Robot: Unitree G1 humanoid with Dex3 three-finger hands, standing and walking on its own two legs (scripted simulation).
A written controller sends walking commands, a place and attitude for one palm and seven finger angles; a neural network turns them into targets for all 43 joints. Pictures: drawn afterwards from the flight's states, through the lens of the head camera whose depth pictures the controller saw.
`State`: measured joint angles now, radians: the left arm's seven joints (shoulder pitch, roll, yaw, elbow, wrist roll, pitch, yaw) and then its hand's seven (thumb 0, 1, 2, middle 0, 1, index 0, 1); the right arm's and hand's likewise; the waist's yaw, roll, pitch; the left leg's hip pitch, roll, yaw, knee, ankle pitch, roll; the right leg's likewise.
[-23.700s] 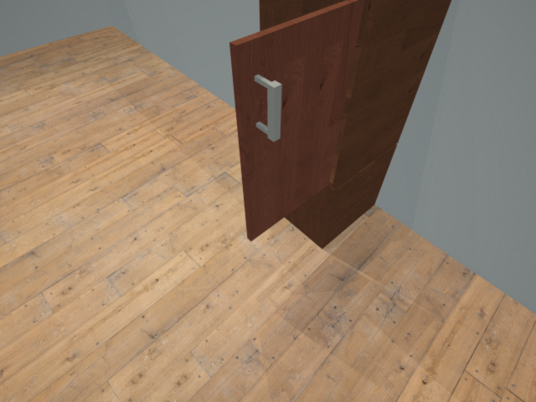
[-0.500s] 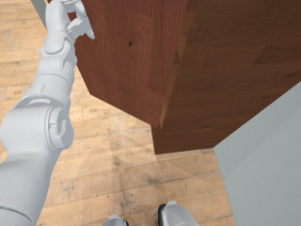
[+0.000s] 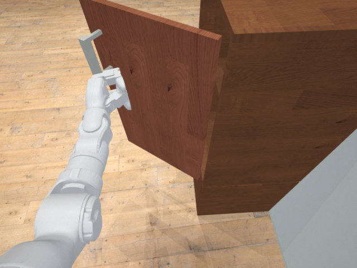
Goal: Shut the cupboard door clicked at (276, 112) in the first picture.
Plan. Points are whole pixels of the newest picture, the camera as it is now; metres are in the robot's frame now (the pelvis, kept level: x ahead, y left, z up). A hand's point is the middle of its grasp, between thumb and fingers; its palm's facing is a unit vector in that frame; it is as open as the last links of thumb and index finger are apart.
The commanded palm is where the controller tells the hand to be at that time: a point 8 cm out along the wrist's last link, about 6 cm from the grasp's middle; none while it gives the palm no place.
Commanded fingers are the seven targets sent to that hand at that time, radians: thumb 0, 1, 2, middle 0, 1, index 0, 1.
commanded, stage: pull the fist back off the door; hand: left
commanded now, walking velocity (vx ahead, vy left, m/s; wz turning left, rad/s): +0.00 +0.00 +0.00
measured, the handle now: (98, 56) +0.62 +0.19 +0.13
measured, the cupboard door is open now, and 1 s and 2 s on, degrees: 54 54 54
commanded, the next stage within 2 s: draw the hand back to the body in 0.22 s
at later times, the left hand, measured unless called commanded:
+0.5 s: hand (122, 102) +0.44 +0.11 +0.14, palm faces +0.04 -1.00 +0.01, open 3.1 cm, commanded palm +0.38 +0.16 +0.14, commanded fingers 0.00 0.90 0.90 -1.30 -1.50 -1.30 -1.50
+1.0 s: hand (62, 162) +0.28 +0.18 +0.16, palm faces +0.18 -0.97 -0.18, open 3.1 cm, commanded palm +0.25 +0.23 +0.17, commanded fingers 0.00 0.90 0.90 -0.92 -1.08 -0.92 -1.08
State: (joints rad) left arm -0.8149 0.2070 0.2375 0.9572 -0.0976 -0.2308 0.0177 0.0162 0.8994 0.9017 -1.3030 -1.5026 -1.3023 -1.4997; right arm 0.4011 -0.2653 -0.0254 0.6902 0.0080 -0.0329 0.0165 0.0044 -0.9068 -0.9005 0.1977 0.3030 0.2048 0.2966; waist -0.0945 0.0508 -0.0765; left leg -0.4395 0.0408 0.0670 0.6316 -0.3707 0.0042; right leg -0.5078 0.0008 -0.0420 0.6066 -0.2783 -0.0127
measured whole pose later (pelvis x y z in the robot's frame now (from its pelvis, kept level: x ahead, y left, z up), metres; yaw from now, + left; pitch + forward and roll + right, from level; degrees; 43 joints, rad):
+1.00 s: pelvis -0.02 +0.00 +0.02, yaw +2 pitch -3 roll +0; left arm -0.07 0.23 0.09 0.05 -0.09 -0.02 0.03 0.02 0.89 0.90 -1.16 -1.34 -1.16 -1.34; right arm 0.13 -0.24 0.03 0.60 0.03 -0.06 -0.08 0.01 -0.91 -0.90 0.20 0.30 0.20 0.30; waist 0.03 0.06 0.00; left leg -0.10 0.01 0.05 0.42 -0.26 0.01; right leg -0.17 -0.02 -0.06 0.43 -0.21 0.00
